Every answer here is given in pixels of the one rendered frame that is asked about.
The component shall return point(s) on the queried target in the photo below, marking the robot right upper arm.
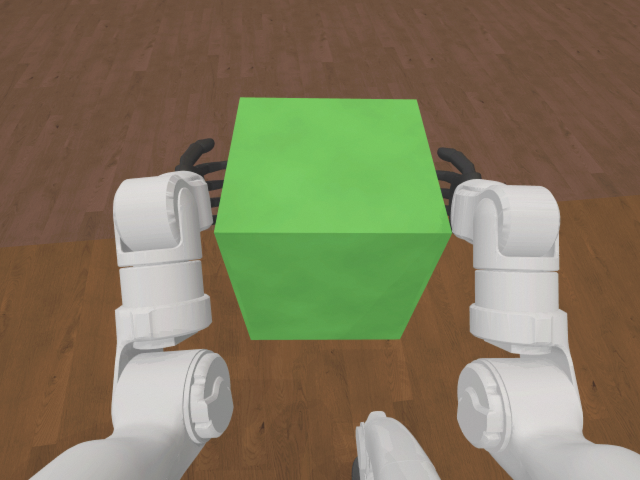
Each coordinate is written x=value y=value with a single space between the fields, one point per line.
x=526 y=414

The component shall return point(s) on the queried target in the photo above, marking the robot left upper arm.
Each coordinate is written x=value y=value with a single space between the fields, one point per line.
x=167 y=405

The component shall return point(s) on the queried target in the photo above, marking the right robot forearm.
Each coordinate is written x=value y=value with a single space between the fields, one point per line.
x=514 y=230

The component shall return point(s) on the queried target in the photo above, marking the right robot thigh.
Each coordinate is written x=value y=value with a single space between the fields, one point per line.
x=386 y=447

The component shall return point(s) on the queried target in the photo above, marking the robot right hand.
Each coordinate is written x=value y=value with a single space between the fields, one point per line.
x=465 y=166

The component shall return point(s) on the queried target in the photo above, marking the robot left hand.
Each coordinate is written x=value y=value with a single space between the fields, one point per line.
x=189 y=158

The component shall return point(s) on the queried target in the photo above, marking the robot right shin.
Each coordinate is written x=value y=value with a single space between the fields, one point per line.
x=370 y=476

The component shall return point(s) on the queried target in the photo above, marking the left robot forearm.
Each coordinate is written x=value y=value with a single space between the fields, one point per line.
x=157 y=224

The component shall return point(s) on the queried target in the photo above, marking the carton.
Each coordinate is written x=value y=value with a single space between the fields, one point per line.
x=331 y=219

